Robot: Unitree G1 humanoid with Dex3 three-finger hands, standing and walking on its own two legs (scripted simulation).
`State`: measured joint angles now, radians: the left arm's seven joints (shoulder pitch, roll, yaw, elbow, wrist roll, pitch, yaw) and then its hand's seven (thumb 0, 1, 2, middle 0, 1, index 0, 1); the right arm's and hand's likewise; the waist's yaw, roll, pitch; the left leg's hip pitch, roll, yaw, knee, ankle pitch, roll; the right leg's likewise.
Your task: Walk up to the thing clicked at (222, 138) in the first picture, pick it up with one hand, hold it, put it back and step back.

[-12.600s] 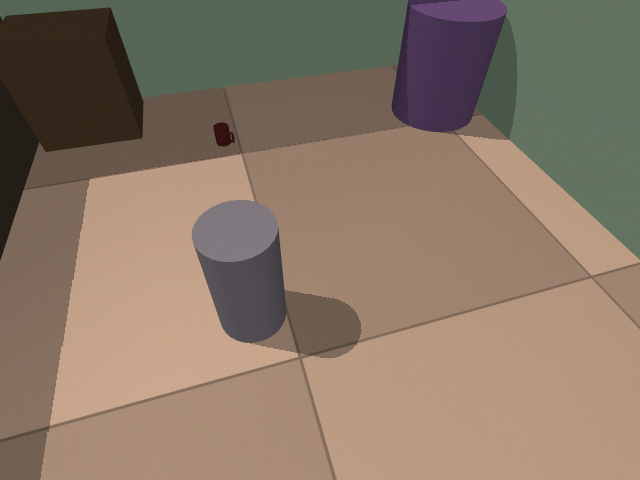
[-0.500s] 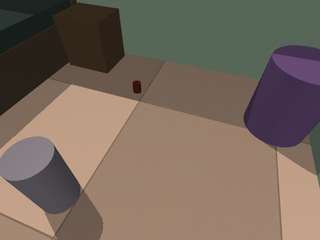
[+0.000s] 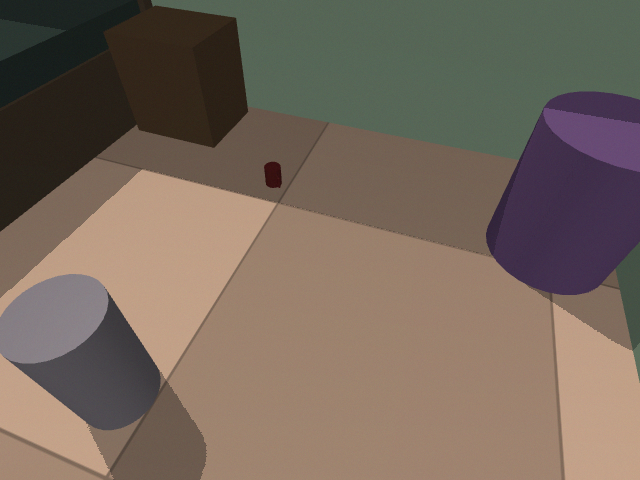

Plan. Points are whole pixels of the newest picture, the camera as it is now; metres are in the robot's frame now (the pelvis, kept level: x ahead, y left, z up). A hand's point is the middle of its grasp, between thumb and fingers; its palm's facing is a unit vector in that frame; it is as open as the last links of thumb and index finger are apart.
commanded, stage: stand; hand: left
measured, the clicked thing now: (274, 176) +1.57 +0.26 -0.73
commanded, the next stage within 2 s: walk up in 0.94 s
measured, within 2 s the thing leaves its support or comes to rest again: neither
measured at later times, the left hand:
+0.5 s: hand out of the picture +0.07 +0.26 -0.16, palm faces -0.03 -0.94 -0.34, open 7.4 cm
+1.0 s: hand out of the picture +0.08 +0.26 -0.15, palm faces -0.02 -0.94 -0.33, open 7.4 cm
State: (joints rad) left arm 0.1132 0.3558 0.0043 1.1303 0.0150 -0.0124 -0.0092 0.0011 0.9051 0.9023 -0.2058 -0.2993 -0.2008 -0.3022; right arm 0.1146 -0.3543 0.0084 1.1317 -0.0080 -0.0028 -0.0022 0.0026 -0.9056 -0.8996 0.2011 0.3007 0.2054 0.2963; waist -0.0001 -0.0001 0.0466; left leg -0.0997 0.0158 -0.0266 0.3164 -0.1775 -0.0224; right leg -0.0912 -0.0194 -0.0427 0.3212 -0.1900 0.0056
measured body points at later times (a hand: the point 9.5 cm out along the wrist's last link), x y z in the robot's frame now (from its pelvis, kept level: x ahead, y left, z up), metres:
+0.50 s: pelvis +0.00 +0.00 +0.00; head +0.01 +0.00 +0.45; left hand +0.07 +0.31 -0.13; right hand +0.07 -0.30 -0.13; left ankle +0.00 +0.13 -0.75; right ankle -0.01 -0.12 -0.75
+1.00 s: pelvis +0.01 +0.00 +0.00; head +0.01 +0.00 +0.45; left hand +0.08 +0.31 -0.13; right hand +0.08 -0.30 -0.13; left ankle +0.00 +0.13 -0.75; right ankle -0.01 -0.12 -0.74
